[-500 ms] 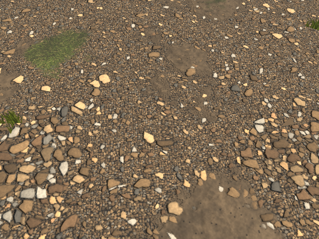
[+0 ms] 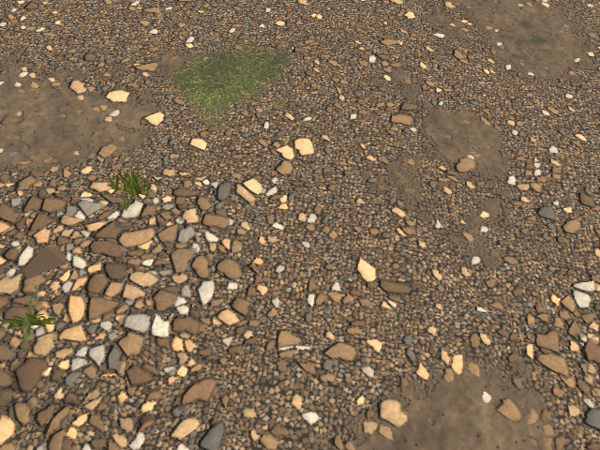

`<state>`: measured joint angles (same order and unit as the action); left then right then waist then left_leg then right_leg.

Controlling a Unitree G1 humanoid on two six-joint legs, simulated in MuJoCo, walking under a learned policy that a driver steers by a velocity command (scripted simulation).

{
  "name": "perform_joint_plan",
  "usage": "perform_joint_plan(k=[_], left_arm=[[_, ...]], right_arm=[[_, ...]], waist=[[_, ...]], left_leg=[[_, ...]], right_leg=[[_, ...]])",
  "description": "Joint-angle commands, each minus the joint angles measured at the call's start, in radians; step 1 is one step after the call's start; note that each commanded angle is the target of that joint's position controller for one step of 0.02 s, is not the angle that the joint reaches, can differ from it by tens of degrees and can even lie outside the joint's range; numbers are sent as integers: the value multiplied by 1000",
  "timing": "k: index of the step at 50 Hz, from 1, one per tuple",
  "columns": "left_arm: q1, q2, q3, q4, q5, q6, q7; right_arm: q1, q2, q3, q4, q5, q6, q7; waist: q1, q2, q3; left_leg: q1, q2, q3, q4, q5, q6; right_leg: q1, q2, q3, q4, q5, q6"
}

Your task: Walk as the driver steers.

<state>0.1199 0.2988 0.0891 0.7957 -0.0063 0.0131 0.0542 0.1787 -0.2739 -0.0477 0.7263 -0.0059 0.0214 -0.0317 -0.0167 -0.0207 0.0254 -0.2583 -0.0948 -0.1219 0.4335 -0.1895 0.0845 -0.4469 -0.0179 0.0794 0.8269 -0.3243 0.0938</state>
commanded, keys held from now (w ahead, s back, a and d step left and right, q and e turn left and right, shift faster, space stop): e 0.28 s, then w+e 0.34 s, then w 0.08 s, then w+q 0.30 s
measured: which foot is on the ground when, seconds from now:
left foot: down 0.00-0.74, up 0.76-1.00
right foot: up 0.00-0.10, down 0.12-0.34, up 0.36-0.70, down 0.72-1.00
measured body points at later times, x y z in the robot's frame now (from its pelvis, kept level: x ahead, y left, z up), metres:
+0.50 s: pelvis +0.03 -0.04 +0.00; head +0.05 -0.04 +0.45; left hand +0.24 +0.20 -0.10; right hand +0.04 -0.34 -0.11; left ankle +0.01 +0.07 -0.74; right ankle +0.02 -0.18 -0.68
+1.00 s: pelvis +0.20 -0.21 +0.00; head +0.21 -0.23 +0.45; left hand +0.34 +0.04 -0.11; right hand +0.23 -0.51 -0.12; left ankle +0.35 -0.06 -0.66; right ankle +0.13 -0.26 -0.74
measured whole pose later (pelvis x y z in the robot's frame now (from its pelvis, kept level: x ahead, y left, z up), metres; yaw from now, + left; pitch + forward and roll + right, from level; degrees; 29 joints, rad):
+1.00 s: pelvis +0.20 -0.21 +0.00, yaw -15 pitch +1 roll +0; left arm 0.32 0.25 0.05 0.80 0.02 -0.10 -0.01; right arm 0.24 -0.31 -0.08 0.79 0.03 -0.05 0.01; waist 0.03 0.05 0.01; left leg -0.70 0.09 -0.09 1.01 -0.05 0.00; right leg -0.06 0.05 -0.14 0.27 -0.24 -0.07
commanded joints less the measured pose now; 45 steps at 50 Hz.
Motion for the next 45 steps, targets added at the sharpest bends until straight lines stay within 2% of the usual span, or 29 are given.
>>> perform_joint_plan(k=[1, 3, 5, 6, 7, 8, 9, 12, 14, 15, 17, 18, 19, 20, 21, 23, 26, 29, 32, 34, 35, 36, 37, 38, 39, 40, 42, 43, 45], left_arm=[[-28, 76, 9, -56, -2, -23, -8], [-2, 58, -1, -34, -1, -29, -19], [27, 49, -9, -15, 3, -36, -31], [19, 84, -6, -21, 13, -38, -33], [14, 156, 6, -38, 17, -38, -30], [-3, 204, 19, -36, 5, -33, -32], [-9, 187, 20, -41, -5, -31, -37], [-14, 158, 11, -46, -5, -35, -36], [-5, 163, 14, -52, -7, -33, -31], [3, 152, 11, -51, -10, -28, -27], [-22, 112, 0, -72, -21, -21, -22], [-56, 93, -7, -98, -27, -25, -22], [-88, 89, -10, -129, -30, -34, -26], [-91, 128, 4, -131, -27, -40, -28], [-50, 133, 10, -115, -28, -41, -33], [-28, 103, 4, -103, -22, -43, -47], [-70, 66, -13, -126, -21, -50, -72], [-118, 36, -33, -166, -19, -52, -92], [-123, 60, -32, -186, -22, -45, -100], [-71, 71, -26, -178, -21, -45, -101], [14, 90, -12, -150, -17, -45, -98], [160, 143, 20, -105, -21, -44, -88], [335, 236, 49, -80, -18, -41, -70], [338, 316, 49, -96, -7, -50, -68], [307, 234, 28, -104, -4, -71, -77], [260, 192, 13, -99, 3, -82, -79], [140, 110, -10, -104, 6, -95, -84], [108, 90, -15, -105, 14, -103, -83], [103, 80, -12, -92, 22, -124, -78]], right_arm=[[-10, -139, -31, -45, -8, -7, 5], [-25, -98, -13, -29, -13, -10, 11], [-22, -92, -6, -3, -8, -13, 17], [7, -103, -9, 9, -12, -22, 18], [32, -127, -16, 7, -25, -29, 18], [51, -132, -23, 6, -26, -35, 16], [9, -132, -24, 1, -23, -35, 9], [-35, -116, -36, -19, -11, -11, -10], [-21, -103, -42, -28, -9, -5, -10], [-2, -91, -43, -30, -10, -8, -6], [35, -109, -54, -30, -3, -18, 2], [106, -148, -64, -16, 2, -27, 4], [130, -204, -76, -6, -4, -43, 10], [119, -176, -67, -12, -15, -64, 5], [82, -152, -60, -21, -4, -78, -2], [45, -141, -55, -27, 11, -88, -4], [80, -156, -61, -13, 2, -95, 2], [108, -195, -74, 2, 12, -95, 13], [133, -221, -85, 17, 30, -91, 27], [129, -220, -83, 30, 42, -85, 36], [122, -213, -78, 34, 42, -84, 37], [146, -170, -59, 46, 33, -88, 39], [134, -105, -29, 17, 1, -94, 41], [172, -46, -11, -26, 10, -115, 41], [92, -159, -38, -17, 50, -127, 41], [62, -171, -44, -31, 66, -130, 44], [72, -158, -46, -8, 38, -116, 35], [106, -149, -48, 8, 39, -101, 38], [132, -118, -45, 29, 42, -79, 39]], waist=[[-19, 153, -72], [-12, 144, -84], [21, 116, -66], [11, 89, -69], [-19, 20, -80], [-53, -73, -86], [-25, -102, -80], [-12, -157, -57], [-10, -155, -64], [-19, -137, -91], [-42, 4, -53], [-71, 120, -22], [-79, 229, 27], [-59, 150, 53], [-26, 101, 53], [-18, 94, 42], [-50, 96, 28], [-69, 107, 21], [-68, 132, 27], [-19, 123, 35], [33, 106, 4], [101, 60, -76], [174, -103, -193], [119, -290, -294], [161, -109, -228], [129, -127, -134], [59, -93, -41], [29, -115, -29], [11, -84, -22]], left_leg=[[92, 269, -244, -112, 145, 143], [74, 260, -218, -99, 168, 132], [44, 229, -179, -79, 161, 90], [38, 207, -167, -68, 135, 53], [29, 157, -123, -16, 66, 17], [25, 83, -40, 11, 14, -13], [52, 50, 20, 54, -4, -41], [46, 45, 65, 126, -14, -58], [45, 46, 71, 132, -36, -51], [74, 48, 74, 106, -123, -43], [157, 133, -33, -27, -377, 17], [236, 270, -238, -158, -531, 93], [254, 461, -480, -281, -567, 184], [237, 497, -502, -277, -499, 215], [249, 473, -422, -269, -444, 192], [264, 414, -254, -287, -304, 135], [233, 346, -35, -307, -89, 101], [199, 335, 87, -296, -18, 92], [163, 363, 125, -272, -50, 82], [135, 388, 142, -221, -15, 68], [92, 370, 183, -119, 126, 47], [21, 321, 248, 87, 281, 12], [-188, 254, 304, 456, 46, -59], [-482, 99, 183, 763, -416, -101], [-560, 136, 50, 878, -361, -91], [-593, 179, 51, 874, -267, -64], [-503, 246, 47, 772, -96, -56], [-441, 257, 34, 750, -35, -58], [-417, 238, 18, 727, 40, -68]], right_leg=[[33, -23, -7, -93, -23, -5], [137, -29, -24, -204, 9, -15], [260, -14, -43, -427, 200, -41], [302, -37, -7, -443, 300, -60], [318, -100, 58, -395, 486, -92], [292, -112, 82, -362, 500, -141], [231, -118, 122, -397, 402, -176], [179, -150, 234, -439, 347, -213], [169, -150, 273, -427, 328, -224], [152, -130, 272, -418, 197, -219], [-30, -22, 170, -311, -195, -170], [-188, 52, 67, -153, -270, -134], [-321, 44, 25, 65, -246, -125], [-368, -11, 75, 201, -221, -127], [-383, -39, 87, 249, -159, -125], [-384, -79, 57, 256, -50, -105], [-303, -92, -26, 154, 71, -71], [-194, -87, -78, -27, 116, -64], [-81, -60, -125, -126, 100, -91], [27, -26, -155, -207, 98, -136], [169, 18, -185, -252, 111, -161], [393, 48, -171, -282, 117, -193], [647, -149, 111, -332, 64, -257], [772, -382, 641, -528, -167, -410], [687, -391, 628, -588, -217, -394], [594, -364, 472, -582, -181, -356], [402, -270, 247, -616, -18, -299], [344, -239, 164, -646, 53, -276], [321, -214, 48, -672, 234, -264]])
Keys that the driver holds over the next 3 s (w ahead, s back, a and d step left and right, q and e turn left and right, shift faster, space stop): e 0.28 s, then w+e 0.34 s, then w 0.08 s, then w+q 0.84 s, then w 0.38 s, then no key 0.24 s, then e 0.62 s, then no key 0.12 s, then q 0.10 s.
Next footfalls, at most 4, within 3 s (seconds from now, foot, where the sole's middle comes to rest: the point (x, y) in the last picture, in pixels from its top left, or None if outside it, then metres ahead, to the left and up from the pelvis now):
0.12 right None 0.05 -0.17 -0.78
0.72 right None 0.17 -0.27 -0.78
1.28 left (372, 428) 0.53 -0.18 -0.78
1.72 right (445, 318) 0.81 -0.40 -0.78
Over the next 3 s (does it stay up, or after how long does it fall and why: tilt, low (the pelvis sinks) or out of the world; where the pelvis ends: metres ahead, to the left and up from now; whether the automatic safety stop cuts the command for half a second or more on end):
stays up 0.91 -0.31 0.00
